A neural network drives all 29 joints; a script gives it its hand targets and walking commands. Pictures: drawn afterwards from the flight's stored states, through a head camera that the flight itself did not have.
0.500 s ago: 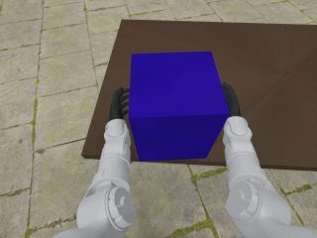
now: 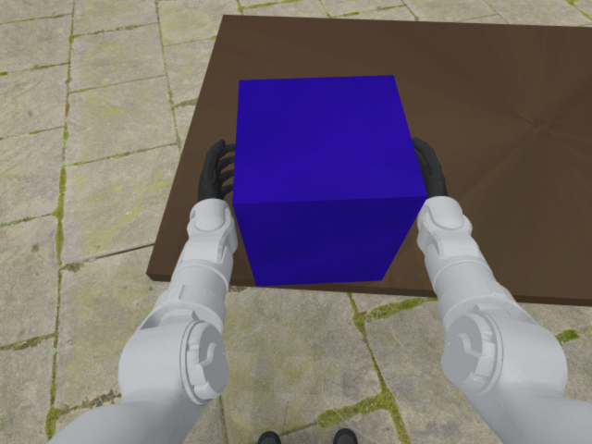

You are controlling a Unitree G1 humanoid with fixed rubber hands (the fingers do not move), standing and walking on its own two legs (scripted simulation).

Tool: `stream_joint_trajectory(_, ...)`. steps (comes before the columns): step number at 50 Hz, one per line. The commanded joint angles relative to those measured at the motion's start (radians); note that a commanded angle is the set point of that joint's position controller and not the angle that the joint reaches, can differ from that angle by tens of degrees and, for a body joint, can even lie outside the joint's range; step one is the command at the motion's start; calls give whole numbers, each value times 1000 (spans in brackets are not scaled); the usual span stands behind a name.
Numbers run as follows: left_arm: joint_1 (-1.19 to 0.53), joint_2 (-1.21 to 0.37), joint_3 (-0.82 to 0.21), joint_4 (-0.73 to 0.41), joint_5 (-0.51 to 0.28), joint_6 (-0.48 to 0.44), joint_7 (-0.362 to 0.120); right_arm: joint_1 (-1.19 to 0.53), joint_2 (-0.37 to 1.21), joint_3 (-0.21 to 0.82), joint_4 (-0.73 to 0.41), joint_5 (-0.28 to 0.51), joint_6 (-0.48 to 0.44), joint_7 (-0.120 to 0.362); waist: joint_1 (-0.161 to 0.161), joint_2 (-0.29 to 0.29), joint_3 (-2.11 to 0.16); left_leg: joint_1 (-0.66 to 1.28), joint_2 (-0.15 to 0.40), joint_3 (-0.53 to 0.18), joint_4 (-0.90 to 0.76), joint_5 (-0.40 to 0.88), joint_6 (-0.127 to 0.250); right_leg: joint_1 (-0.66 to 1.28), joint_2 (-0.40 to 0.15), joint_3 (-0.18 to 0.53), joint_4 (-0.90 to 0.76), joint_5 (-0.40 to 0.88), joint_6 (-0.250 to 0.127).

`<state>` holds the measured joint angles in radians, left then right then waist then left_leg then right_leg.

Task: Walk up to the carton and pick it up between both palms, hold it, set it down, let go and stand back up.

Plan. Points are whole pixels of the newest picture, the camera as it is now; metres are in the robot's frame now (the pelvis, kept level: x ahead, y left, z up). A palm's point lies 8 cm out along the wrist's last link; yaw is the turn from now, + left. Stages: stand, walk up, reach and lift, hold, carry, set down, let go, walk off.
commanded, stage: set down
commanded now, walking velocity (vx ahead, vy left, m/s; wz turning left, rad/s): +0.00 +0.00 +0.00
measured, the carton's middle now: (318, 191) +0.45 +0.03 +0.01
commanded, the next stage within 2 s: none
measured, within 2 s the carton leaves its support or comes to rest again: neither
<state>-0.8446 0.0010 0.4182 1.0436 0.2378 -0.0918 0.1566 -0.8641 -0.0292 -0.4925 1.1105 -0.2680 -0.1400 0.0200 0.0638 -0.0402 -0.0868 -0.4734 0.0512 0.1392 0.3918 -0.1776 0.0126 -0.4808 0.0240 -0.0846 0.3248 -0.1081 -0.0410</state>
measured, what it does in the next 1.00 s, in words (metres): shifts its weight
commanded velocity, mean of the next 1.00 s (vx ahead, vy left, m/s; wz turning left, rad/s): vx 0.00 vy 0.00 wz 0.00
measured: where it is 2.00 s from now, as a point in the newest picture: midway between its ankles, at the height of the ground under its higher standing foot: outside the picture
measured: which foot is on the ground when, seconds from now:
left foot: down 0.00-1.00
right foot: down 0.00-1.00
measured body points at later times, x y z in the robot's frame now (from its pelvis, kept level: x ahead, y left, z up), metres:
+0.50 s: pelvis +0.01 +0.01 -0.01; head +0.12 +0.01 +0.43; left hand +0.42 +0.25 +0.01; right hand +0.49 -0.13 +0.02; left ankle -0.01 +0.11 -0.74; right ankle +0.02 -0.10 -0.74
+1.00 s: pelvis -0.04 -0.03 -0.01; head -0.02 -0.01 +0.44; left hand +0.33 +0.19 +0.02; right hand +0.37 -0.20 +0.05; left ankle -0.01 +0.11 -0.74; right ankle +0.02 -0.11 -0.74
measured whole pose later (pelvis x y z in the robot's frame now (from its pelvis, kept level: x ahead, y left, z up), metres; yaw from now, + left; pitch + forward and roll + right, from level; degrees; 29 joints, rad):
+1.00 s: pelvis -0.04 -0.03 -0.01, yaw +4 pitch +11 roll +0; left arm -0.56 0.16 0.05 0.94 -0.15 -0.17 0.12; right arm -0.57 -0.27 0.06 0.96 0.30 -0.14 0.02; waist 0.01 -0.06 -0.15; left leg -0.53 0.05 0.05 0.51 -0.17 -0.02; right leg -0.54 0.04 -0.05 0.50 -0.15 -0.05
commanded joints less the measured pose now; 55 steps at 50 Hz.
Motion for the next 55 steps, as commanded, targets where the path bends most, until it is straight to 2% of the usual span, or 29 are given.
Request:
stream_joint_trajectory(1, -616, 181, -188, -120, -181, -90, 49, -573, -194, 153, -110, 184, -31, -31, 18, 55, -812, 38, -18, -35, 73, 229, -37, 308, 1, 77, 93, 174, 30)
stream_joint_trajectory(8, -421, 215, -229, -7, -239, -131, 8, -443, -273, 372, -58, 330, -107, -69, 25, 23, -961, -52, -39, -63, 125, 496, -66, 554, -12, 113, 197, 666, 53)
stream_joint_trajectory(9, -479, 252, -194, 65, -243, -149, 13, -524, -267, 400, -80, 336, -111, -67, 69, -27, -974, -217, -40, -53, 77, 432, -41, 625, -24, 133, 223, 680, 57)
stream_joint_trajectory(10, -488, 253, -209, 56, -251, -155, 8, -517, -286, 387, -62, 342, -124, -75, 36, -6, -953, -256, -43, -51, 59, 437, -43, 652, -32, 130, 237, 727, 65)
stream_joint_trajectory(12, -514, 274, -208, 107, -267, -168, 0, -572, -329, 403, -7, 380, -131, -73, 22, -25, -902, -271, -35, -60, 22, 388, -42, 652, -30, 119, 244, 712, 76)
stream_joint_trajectory(13, -464, 272, -193, 89, -265, -184, -2, -533, -309, 443, -17, 391, -149, -79, 48, -44, -941, -273, -35, -53, 29, 423, -40, 679, -32, 134, 253, 767, 80)
stream_joint_trajectory(15, -514, 280, -218, 58, -285, -206, -14, -543, -317, 441, -31, 403, -171, -83, 17, -23, -946, -265, -38, -52, 29, 436, -41, 659, -33, 124, 252, 795, 75)
stream_joint_trajectory(16, -326, 241, -226, -46, -268, -199, -28, -364, -304, 489, -83, 419, -216, -93, -7, -31, -970, -165, -42, -63, 49, 563, -52, 760, -24, 126, 281, 988, 84)
stream_joint_trajectory(17, -501, 271, -250, 58, -296, -221, -19, -527, -336, 440, 1, 407, -203, -83, -20, -21, -941, -314, -28, -70, 3, 415, -45, 713, -43, 130, 281, 884, 70)
stream_joint_trajectory(18, -439, 243, -272, -52, -295, -229, -22, -439, -339, 454, -13, 427, -220, -87, -55, 14, -973, -204, -23, -80, 19, 512, -55, 698, -26, 117, 275, 886, 73)
stream_joint_trajectory(20, -446, 177, -340, -80, -321, -229, -10, -452, -397, 410, 93, 432, -212, -56, -77, 106, -947, 240, 11, -133, 179, 785, -110, 214, 40, 29, 205, 561, 51)
stream_joint_trajectory(21, -391, 144, -353, -77, -318, -212, -2, -399, -427, 403, 120, 455, -216, -40, -62, 154, -939, 509, 49, -169, 233, 974, -125, -60, 72, -1, 137, 359, 29)
stream_joint_trajectory(22, -416, 149, -347, -113, -348, -205, 6, -401, -425, 421, 102, 487, -208, -26, -5, 154, -967, 656, 69, -162, 264, 1051, -124, -273, 71, 2, 29, 165, -17)
stream_joint_trajectory(23, -342, 138, -379, -168, -356, -204, 1, -337, -415, 432, 54, 507, -221, -18, -13, 104, -984, 561, 56, -142, 259, 1014, -148, -71, 86, 14, -20, 259, -57)
stream_joint_trajectory(25, -218, 137, -384, -247, -343, -204, -5, -261, -464, 475, -64, 528, -246, -18, -52, 77, -1044, 520, 26, -142, 249, 950, -137, 85, 95, 14, 73, 471, -7)
stream_joint_trajectory(27, -144, 214, -300, -262, -301, -209, -13, -211, -438, 550, -115, 547, -258, -13, 0, 15, -976, 227, -28, -105, 201, 795, -92, 364, 49, 84, 140, 746, 17)
stream_joint_trajectory(28, -215, 223, -304, -293, -300, -203, -3, -294, -454, 526, -158, 548, -247, -5, 1, 13, -977, -22, -37, -103, 121, 621, -69, 514, 19, 110, 178, 755, 21)
stream_joint_trajectory(29, -88, 203, -308, -313, -285, -183, -12, -191, -464, 541, -172, 543, -257, -7, -14, -10, -903, -44, -23, -113, 78, 648, -60, 581, 19, 112, 198, 815, 38)
stream_joint_trajectory(31, -27, 158, -329, -413, -274, -173, -24, -130, -451, 506, -166, 553, -257, -7, -62, 21, -847, -17, -24, -127, 44, 596, -69, 600, 12, 102, 172, 750, 42)
stream_joint_trajectory(34, -83, 173, -363, -405, -299, -177, -36, -155, -472, 469, -193, 568, -221, -4, -92, 43, -720, 309, -12, -130, 139, 599, -100, 309, 59, 51, 104, 495, 41)
stream_joint_trajectory(36, -168, 204, -334, -365, -318, -158, -41, -220, -478, 460, -219, 548, -193, -5, -76, 5, -680, 297, -15, -118, 128, 494, -87, 245, 58, 57, 86, 387, 39)
stream_joint_trajectory(38, -24, 177, -358, -394, -328, -155, -48, -76, -444, 512, -269, 572, -182, 1, -82, -3, -632, 276, -26, -121, 103, 408, -76, 288, 40, 70, 84, 362, 48)
stream_joint_trajectory(39, -207, 215, -359, -329, -355, -160, -43, -257, -442, 500, -266, 550, -148, 5, -65, -16, -620, 182, -33, -109, 88, 263, -65, 251, 27, 75, 86, 194, 48)
stream_joint_trajectory(41, -45, 224, -331, -420, -345, -163, -38, -97, -391, 556, -315, 581, -141, 10, -13, -8, -644, 158, -33, -111, 83, 285, -55, 341, 19, 101, 98, 196, 46)
stream_joint_trajectory(42, -79, 226, -353, -438, -369, -158, -38, -126, -380, 531, -348, 570, -118, 13, -43, -19, -652, 138, -38, -111, 84, 214, -36, 303, 14, 101, 96, 82, 47)
stream_joint_trajectory(49, -313, 366, -322, -173, -427, -130, -18, -291, -296, 521, -303, 563, 30, 5, 28, -5, -410, -126, -72, -67, 83, -114, 29, 211, -57, 203, 105, -497, 48)
stream_joint_trajectory(50, -289, 343, -351, -222, -443, -127, -15, -247, -289, 488, -292, 541, 34, 5, -11, -13, -469, -94, -80, -83, 116, -65, 15, 205, -77, 228, 90, -509, 29)
stream_joint_trajectory(54, -338, 337, -367, -172, -455, -119, -14, -291, -296, 501, -330, 545, 42, -11, 12, -9, -517, -42, -91, -93, 167, -107, 9, 135, -102, 227, 100, -528, 21)
stream_joint_trajectory(55, -190, 310, -380, -215, -446, -118, -17, -137, -281, 511, -305, 544, 35, -12, -8, 18, -505, -3, -84, -97, 165, -50, 0, 160, -93, 228, 104, -442, 27)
